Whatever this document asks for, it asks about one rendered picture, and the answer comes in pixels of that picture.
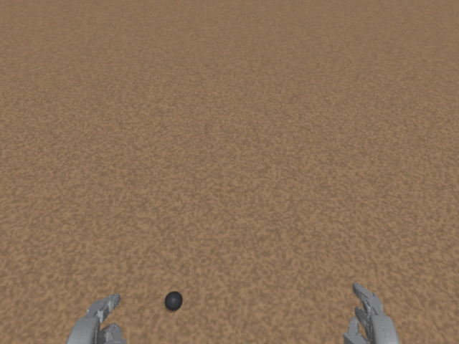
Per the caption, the right robot hand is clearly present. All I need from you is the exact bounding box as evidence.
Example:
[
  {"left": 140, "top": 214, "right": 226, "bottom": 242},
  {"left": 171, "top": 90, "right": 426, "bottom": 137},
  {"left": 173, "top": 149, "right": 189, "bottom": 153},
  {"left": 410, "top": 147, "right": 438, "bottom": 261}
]
[{"left": 344, "top": 282, "right": 400, "bottom": 344}]

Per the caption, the ball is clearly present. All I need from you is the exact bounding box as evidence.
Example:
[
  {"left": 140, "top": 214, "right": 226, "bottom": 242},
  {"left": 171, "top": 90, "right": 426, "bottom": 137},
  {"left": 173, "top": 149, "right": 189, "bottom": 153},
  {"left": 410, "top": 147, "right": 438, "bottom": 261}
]
[{"left": 165, "top": 292, "right": 183, "bottom": 310}]

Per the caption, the left robot hand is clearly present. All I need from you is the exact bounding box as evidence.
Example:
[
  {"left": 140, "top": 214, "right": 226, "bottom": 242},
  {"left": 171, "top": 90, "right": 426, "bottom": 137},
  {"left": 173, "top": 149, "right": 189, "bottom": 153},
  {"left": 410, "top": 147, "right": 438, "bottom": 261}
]
[{"left": 65, "top": 294, "right": 127, "bottom": 344}]

